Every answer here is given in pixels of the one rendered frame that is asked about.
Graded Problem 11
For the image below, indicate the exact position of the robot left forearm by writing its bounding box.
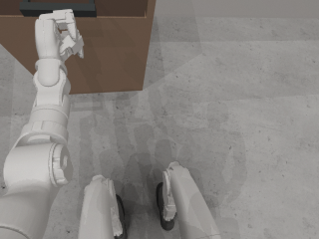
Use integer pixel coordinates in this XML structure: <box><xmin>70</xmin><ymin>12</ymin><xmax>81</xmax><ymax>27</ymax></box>
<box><xmin>3</xmin><ymin>58</ymin><xmax>71</xmax><ymax>188</ymax></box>

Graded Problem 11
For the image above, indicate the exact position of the drawer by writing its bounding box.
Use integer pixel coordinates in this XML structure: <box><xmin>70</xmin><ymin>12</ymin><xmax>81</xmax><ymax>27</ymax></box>
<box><xmin>0</xmin><ymin>0</ymin><xmax>147</xmax><ymax>17</ymax></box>

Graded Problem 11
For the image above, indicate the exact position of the robot right thigh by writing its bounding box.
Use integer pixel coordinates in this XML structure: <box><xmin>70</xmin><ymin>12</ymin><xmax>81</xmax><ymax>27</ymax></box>
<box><xmin>162</xmin><ymin>165</ymin><xmax>221</xmax><ymax>239</ymax></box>

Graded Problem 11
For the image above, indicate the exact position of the handle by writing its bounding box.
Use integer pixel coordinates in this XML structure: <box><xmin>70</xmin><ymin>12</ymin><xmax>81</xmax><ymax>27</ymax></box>
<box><xmin>19</xmin><ymin>0</ymin><xmax>97</xmax><ymax>18</ymax></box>

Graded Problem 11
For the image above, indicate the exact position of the cabinet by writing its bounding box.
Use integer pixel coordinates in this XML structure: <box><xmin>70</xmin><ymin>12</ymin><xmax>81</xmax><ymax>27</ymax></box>
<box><xmin>0</xmin><ymin>0</ymin><xmax>157</xmax><ymax>95</ymax></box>

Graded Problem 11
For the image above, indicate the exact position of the robot left hand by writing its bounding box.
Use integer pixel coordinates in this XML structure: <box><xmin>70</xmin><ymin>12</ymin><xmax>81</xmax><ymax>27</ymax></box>
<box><xmin>35</xmin><ymin>9</ymin><xmax>85</xmax><ymax>64</ymax></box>

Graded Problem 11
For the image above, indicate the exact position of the left robot shin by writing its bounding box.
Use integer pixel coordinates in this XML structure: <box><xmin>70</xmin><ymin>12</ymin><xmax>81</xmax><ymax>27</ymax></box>
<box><xmin>84</xmin><ymin>175</ymin><xmax>123</xmax><ymax>236</ymax></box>

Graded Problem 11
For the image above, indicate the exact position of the left robot upper arm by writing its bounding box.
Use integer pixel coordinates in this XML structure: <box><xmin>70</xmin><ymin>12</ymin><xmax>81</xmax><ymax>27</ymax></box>
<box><xmin>0</xmin><ymin>142</ymin><xmax>74</xmax><ymax>239</ymax></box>

